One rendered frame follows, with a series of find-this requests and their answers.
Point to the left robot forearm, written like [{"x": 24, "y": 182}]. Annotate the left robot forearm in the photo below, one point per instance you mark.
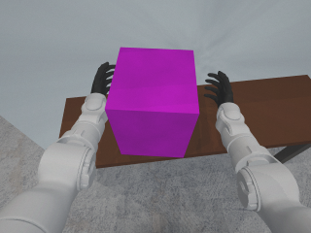
[{"x": 88, "y": 129}]

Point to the table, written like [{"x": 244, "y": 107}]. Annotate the table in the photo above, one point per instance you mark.
[{"x": 276, "y": 110}]

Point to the right robot upper arm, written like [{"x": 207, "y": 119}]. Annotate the right robot upper arm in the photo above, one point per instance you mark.
[{"x": 270, "y": 191}]

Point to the right robot hand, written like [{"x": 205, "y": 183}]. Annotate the right robot hand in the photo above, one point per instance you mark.
[{"x": 223, "y": 91}]

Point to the left robot hand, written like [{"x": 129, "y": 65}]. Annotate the left robot hand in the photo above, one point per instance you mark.
[{"x": 100, "y": 83}]

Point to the left robot upper arm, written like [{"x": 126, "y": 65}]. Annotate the left robot upper arm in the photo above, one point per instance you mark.
[{"x": 65, "y": 171}]

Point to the right robot forearm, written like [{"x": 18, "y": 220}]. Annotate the right robot forearm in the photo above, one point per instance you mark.
[{"x": 239, "y": 142}]

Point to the carton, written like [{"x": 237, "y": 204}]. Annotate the carton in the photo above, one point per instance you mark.
[{"x": 152, "y": 104}]

